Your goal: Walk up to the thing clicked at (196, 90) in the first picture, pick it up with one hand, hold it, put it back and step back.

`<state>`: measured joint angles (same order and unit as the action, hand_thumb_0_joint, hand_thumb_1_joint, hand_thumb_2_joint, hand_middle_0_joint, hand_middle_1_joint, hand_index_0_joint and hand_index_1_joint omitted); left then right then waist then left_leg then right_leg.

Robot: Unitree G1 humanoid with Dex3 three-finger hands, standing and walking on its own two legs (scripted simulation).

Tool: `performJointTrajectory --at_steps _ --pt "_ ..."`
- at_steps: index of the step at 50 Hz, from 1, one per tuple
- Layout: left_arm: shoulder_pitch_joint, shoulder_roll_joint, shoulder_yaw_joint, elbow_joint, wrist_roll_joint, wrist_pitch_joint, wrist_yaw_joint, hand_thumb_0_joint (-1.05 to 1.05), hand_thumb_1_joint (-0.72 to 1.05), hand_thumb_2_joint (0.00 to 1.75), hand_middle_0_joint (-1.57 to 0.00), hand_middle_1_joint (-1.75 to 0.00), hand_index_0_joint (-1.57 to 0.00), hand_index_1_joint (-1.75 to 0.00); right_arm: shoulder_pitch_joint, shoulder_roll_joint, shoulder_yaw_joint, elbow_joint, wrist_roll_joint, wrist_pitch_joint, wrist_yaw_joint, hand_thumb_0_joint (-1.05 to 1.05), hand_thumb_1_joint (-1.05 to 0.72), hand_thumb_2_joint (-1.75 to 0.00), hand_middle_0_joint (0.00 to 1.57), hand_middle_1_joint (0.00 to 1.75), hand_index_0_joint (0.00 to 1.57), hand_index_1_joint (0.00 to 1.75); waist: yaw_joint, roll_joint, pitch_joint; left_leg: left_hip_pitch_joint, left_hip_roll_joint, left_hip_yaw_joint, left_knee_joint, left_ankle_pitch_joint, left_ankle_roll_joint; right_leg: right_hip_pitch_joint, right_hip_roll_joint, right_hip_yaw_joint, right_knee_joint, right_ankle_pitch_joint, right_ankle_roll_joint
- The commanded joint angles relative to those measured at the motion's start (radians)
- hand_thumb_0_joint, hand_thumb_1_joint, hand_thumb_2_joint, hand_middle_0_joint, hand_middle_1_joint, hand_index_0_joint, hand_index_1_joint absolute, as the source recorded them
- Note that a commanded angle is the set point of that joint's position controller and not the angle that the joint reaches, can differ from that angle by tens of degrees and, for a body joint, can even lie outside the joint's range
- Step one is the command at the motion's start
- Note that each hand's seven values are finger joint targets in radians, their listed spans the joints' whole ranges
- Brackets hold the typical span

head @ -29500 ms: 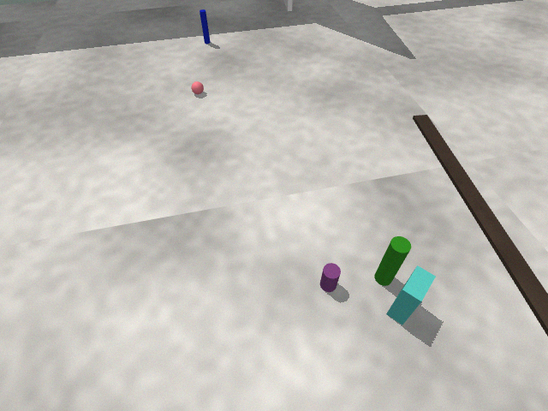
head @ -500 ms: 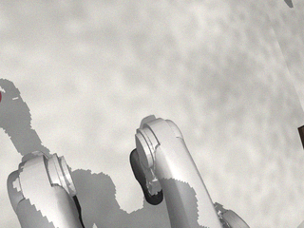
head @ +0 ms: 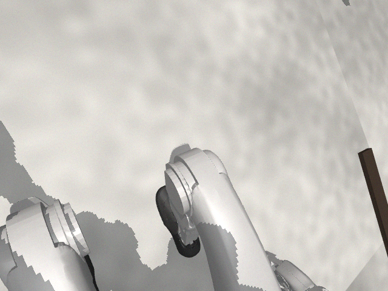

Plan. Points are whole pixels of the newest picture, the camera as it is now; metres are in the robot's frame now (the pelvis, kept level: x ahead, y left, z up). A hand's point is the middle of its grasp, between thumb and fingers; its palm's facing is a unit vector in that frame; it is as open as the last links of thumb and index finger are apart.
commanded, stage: rest palm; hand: left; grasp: from above
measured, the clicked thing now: out of the picture +0.47 +0.30 -0.27
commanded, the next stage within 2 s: close in 0.02 s
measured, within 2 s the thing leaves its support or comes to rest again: neither
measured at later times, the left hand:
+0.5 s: hand out of the picture +0.47 +0.30 -0.24, palm faces -0.42 -0.12 -0.90, open 12.5 cm
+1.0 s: hand out of the picture +0.46 +0.30 -0.25, palm faces -0.44 -0.12 -0.89, open 10.7 cm
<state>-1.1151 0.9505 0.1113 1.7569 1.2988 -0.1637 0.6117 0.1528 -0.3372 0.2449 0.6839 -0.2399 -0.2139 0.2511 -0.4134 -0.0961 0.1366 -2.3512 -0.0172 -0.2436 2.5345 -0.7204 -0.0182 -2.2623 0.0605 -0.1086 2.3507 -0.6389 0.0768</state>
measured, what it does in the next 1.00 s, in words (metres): stands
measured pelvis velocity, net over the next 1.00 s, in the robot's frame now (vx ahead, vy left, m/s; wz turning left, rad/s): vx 0.00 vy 0.00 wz -0.02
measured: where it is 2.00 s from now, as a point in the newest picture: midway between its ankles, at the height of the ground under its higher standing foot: (137, 261)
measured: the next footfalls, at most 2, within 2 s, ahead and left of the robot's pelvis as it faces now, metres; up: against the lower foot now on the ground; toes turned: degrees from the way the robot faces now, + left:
none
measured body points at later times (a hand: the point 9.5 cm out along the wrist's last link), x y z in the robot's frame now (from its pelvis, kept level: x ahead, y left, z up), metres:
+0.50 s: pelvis +0.00 +0.00 +0.00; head +0.28 +0.12 +0.33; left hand +0.48 +0.30 -0.19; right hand +0.03 -0.25 -0.04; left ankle +0.06 +0.13 -0.27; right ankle +0.12 -0.13 -0.27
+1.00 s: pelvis +0.00 +0.00 +0.00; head +0.28 +0.13 +0.33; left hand +0.48 +0.30 -0.19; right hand +0.02 -0.25 -0.04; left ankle +0.06 +0.13 -0.27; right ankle +0.12 -0.13 -0.27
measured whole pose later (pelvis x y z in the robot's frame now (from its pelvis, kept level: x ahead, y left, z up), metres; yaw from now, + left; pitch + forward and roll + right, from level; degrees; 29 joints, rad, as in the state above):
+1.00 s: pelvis +0.00 +0.00 +0.00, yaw -1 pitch +28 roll -15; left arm -1.12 1.00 0.07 1.76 1.30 -0.19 0.62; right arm 0.15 -0.35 0.29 0.65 -0.25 -0.24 0.26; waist -0.43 -0.13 0.17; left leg -2.33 -0.01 -0.26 2.53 -0.72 -0.01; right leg -2.23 0.06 -0.13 2.32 -0.63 0.08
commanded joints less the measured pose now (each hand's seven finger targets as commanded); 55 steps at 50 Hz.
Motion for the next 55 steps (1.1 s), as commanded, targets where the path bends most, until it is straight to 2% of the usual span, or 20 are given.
performJointTrajectory --at_steps 1,6,13,14,15,16,17,18,19,20,22,25,29,33,36,41,42,45,48,55 --pt "-0.26 0.175 -0.012 -0.093 -0.02 -0.008 0.022 0.0 -0.48 0.99 -0.08 -1.07 -0.09 -1.06 0.213 -0.321 -0.089 0.019 0.001 0.002 -0.004 0.0 -0.9 -0.9 0.2 0.3 0.2 0.3 -0.052 0.507 -0.626 0.508 0.034 0.105 -0.275 0.227 0.024 0.344 0.02 -0.156 -0.177 0.238 -0.099" --pt "-0.259 0.201 -0.007 -0.113 -0.03 -0.026 0.015 0.0 -0.46 1.01 -0.08 -1.1 -0.1 -1.08 0.211 -0.332 -0.078 0.014 0.001 0.004 -0.005 0.0 -0.9 -0.9 0.2 0.3 0.2 0.3 -0.052 0.51 -0.63 0.509 0.034 0.099 -0.279 0.214 0.025 0.365 0.021 -0.158 -0.182 0.228 -0.098" --pt "-0.265 0.263 0.012 -0.113 -0.006 -0.045 0.045 0.0 -0.31 0.89 -0.16 -1.07 -0.2 -1.04 0.206 -0.336 -0.061 0.01 -0.001 -0.006 -0.005 0.0 -0.9 -0.9 0.2 0.3 0.2 0.3 -0.05 0.487 -0.623 0.498 0.037 0.103 -0.262 0.214 0.029 0.385 0.026 -0.158 -0.191 0.235 -0.094" --pt "-0.257 0.239 -0.004 -0.119 -0.003 -0.045 0.05 0.0 -0.31 0.88 -0.16 -1.06 -0.2 -1.03 0.199 -0.337 -0.065 0.002 -0.002 -0.006 -0.005 0.0 -0.9 -0.9 0.2 0.3 0.2 0.3 -0.049 0.51 -0.63 0.509 0.037 0.105 -0.273 0.217 0.026 0.391 0.029 -0.155 -0.194 0.239 -0.096" --pt "-0.259 0.254 0.007 -0.118 -0.001 -0.045 0.059 0.0 -0.31 0.87 -0.17 -1.06 -0.2 -1.02 0.205 -0.335 -0.066 0.014 -0.005 -0.004 -0.006 0.0 -0.9 -0.9 0.2 0.3 0.2 0.3 -0.05 0.516 -0.638 0.518 0.039 0.103 -0.274 0.219 0.024 0.397 0.03 -0.159 -0.193 0.242 -0.097" --pt "-0.278 0.207 -0.027 -0.113 0.003 -0.039 0.056 0.0 -0.29 0.87 -0.18 -1.05 -0.21 -1.01 0.196 -0.333 -0.06 0.001 -0.007 -0.011 0.0 0.0 -0.9 -0.9 0.2 0.3 0.2 0.3 -0.058 0.522 -0.618 0.524 0.039 0.095 -0.271 0.218 0.019 0.357 0.024 -0.166 -0.177 0.239 -0.096" --pt "-0.257 0.23 -0.011 -0.102 0.0 -0.036 0.06 0.0 -0.3 0.86 -0.16 -1.06 -0.2 -1.02 0.194 -0.338 -0.065 0.012 -0.008 -0.011 -0.003 0.0 -0.9 -0.9 0.2 0.3 0.2 0.3 -0.055 0.527 -0.62 0.532 0.042 0.093 -0.281 0.214 0.017 0.364 0.028 -0.168 -0.185 0.236 -0.098" --pt "-0.273 0.197 -0.041 -0.102 0.002 -0.03 0.057 0.0 -0.29 0.86 -0.17 -1.07 -0.21 -1.03 0.182 -0.334 -0.063 -0.001 -0.005 -0.015 -0.001 0.0 -0.9 -0.9 0.2 0.3 0.2 0.3 -0.06 0.546 -0.604 0.522 0.04 0.096 -0.281 0.201 0.017 0.346 0.025 -0.166 -0.183 0.228 -0.099" --pt "-0.252 0.226 -0.013 -0.082 -0.007 -0.025 0.064 0.0 -0.29 0.86 -0.17 -1.05 -0.21 -1.01 0.199 -0.344 -0.068 0.008 -0.009 -0.012 -0.002 0.0 -0.9 -0.9 0.2 0.3 0.2 0.3 -0.063 0.527 -0.613 0.531 0.043 0.088 -0.292 0.202 0.016 0.362 0.027 -0.171 -0.19 0.229 -0.097" --pt "-0.257 0.238 -0.009 -0.101 0.007 -0.019 0.064 0.0 -0.27 0.86 -0.19 -1.06 -0.23 -1.02 0.204 -0.348 -0.068 0.005 -0.005 -0.01 -0.002 0.0 -0.9 -0.9 0.2 0.3 0.2 0.3 -0.059 0.536 -0.612 0.53 0.043 0.09 -0.286 0.223 0.016 0.36 0.026 -0.168 -0.184 0.247 -0.097" --pt "-0.249 0.236 -0.001 -0.095 -0.001 -0.007 0.064 0.0 -0.23 0.87 -0.22 -1.05 -0.26 -1.01 0.204 -0.343 -0.066 0.009 -0.007 -0.011 0.003 0.0 -0.9 -0.9 0.2 0.3 0.2 0.3 -0.055 0.533 -0.619 0.541 0.044 0.089 -0.281 0.247 0.015 0.362 0.025 -0.168 -0.182 0.263 -0.096" --pt "-0.258 0.216 -0.004 -0.083 -0.01 0.001 0.061 0.0 -0.21 0.86 -0.23 -1.06 -0.27 -1.02 0.209 -0.341 -0.062 0.003 -0.009 -0.018 0.014 0.0 -0.9 -0.9 0.2 0.3 0.2 0.3 -0.072 0.521 -0.593 0.526 0.044 0.086 -0.275 0.252 0.018 0.365 0.024 -0.171 -0.181 0.272 -0.093" --pt "-0.225 0.224 -0.003 -0.089 -0.03 0.004 0.046 0.0 -0.19 0.84 -0.24 -1.04 -0.29 -1.0 0.199 -0.347 -0.068 -0.003 0.0 -0.016 0.008 0.0 -0.9 -0.9 0.2 0.3 0.2 0.3 -0.054 0.512 -0.6 0.504 0.042 0.091 -0.288 0.227 0.022 0.385 0.028 -0.163 -0.199 0.248 -0.096" --pt "-0.25 0.242 0.008 -0.131 -0.036 -0.007 0.032 0.0 -0.15 0.8 -0.27 -1.03 -0.31 -0.98 0.205 -0.341 -0.063 -0.005 0.006 -0.013 0.007 0.0 -0.9 -0.9 0.2 0.3 0.2 0.3 -0.056 0.516 -0.62 0.511 0.042 0.087 -0.287 0.233 0.022 0.387 0.024 -0.164 -0.195 0.248 -0.096" --pt "-0.263 0.221 -0.01 -0.142 -0.029 -0.021 0.025 0.0 -0.11 0.81 -0.3 -1.03 -0.34 -0.98 0.205 -0.346 -0.064 -0.008 0.003 -0.015 0.008 0.0 -0.9 -0.9 0.2 0.3 0.2 0.3 -0.071 0.527 -0.6 0.54 0.046 0.078 -0.285 0.233 0.016 0.358 0.02 -0.169 -0.188 0.245 -0.096" --pt "-0.254 0.223 -0.025 -0.126 -0.02 -0.035 0.029 0.0 -0.07 0.75 -0.32 -1.0 -0.37 -0.95 0.187 -0.334 -0.053 -0.007 0.002 -0.007 0.003 0.0 -0.9 -0.9 0.2 0.3 0.2 0.3 -0.064 0.513 -0.593 0.514 0.044 0.084 -0.285 0.199 0.019 0.367 0.025 -0.165 -0.199 0.227 -0.094" --pt "-0.262 0.223 -0.036 -0.128 -0.014 -0.037 0.028 0.0 -0.07 0.78 -0.34 -1.0 -0.38 -0.95 0.195 -0.335 -0.048 -0.008 -0.002 -0.009 0.004 0.0 -0.9 -0.9 0.2 0.3 0.2 0.3 -0.078 0.516 -0.591 0.52 0.043 0.09 -0.275 0.212 0.02 0.382 0.025 -0.164 -0.198 0.243 -0.092" --pt "-0.269 0.233 -0.02 -0.14 -0.008 -0.034 0.039 0.0 0.0 0.79 -0.39 -1.0 -0.43 -0.95 0.2 -0.35 -0.06 -0.008 0.001 -0.013 0.003 0.0 -0.9 -0.9 0.2 0.3 0.2 0.3 -0.064 0.543 -0.603 0.559 0.046 0.082 -0.282 0.257 0.013 0.357 0.022 -0.169 -0.188 0.267 -0.095" --pt "-0.258 0.215 -0.036 -0.103 -0.007 -0.03 0.047 0.0 0.03 0.78 -0.41 -0.99 -0.46 -0.94 0.207 -0.348 -0.05 -0.009 -0.005 -0.018 0.008 0.0 -0.9 -0.9 0.2 0.3 0.2 0.3 -0.086 0.537 -0.584 0.556 0.049 0.075 -0.287 0.258 0.011 0.365 0.025 -0.175 -0.187 0.272 -0.093" --pt "-0.261 0.251 -0.013 -0.1 -0.017 -0.013 0.05 0.0 0.12 0.76 -0.47 -0.98 -0.52 -0.92 0.188 -0.351 -0.039 -0.026 0.004 -0.023 0.006 0.0 -0.9 -0.9 0.2 0.3 0.2 0.3 -0.069 0.527 -0.573 0.543 0.052 0.063 -0.301 0.227 0.01 0.339 0.02 -0.176 -0.182 0.24 -0.094"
